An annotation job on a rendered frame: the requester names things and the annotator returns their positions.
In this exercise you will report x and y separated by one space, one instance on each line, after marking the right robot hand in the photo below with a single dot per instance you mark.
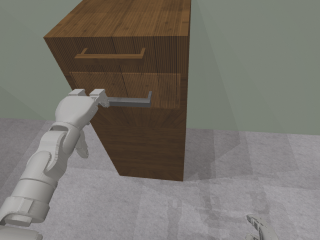
265 232

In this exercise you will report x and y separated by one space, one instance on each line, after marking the robot left upper arm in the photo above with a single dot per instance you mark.
14 233

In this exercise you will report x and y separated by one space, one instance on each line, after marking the left robot forearm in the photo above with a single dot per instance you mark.
29 201

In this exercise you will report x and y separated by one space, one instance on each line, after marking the drawer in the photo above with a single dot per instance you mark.
165 87

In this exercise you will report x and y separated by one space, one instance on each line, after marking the left robot hand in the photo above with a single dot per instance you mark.
78 109

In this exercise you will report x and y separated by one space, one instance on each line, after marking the handle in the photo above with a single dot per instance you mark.
110 59
130 102

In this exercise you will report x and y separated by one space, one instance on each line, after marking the cabinet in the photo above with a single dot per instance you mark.
142 142

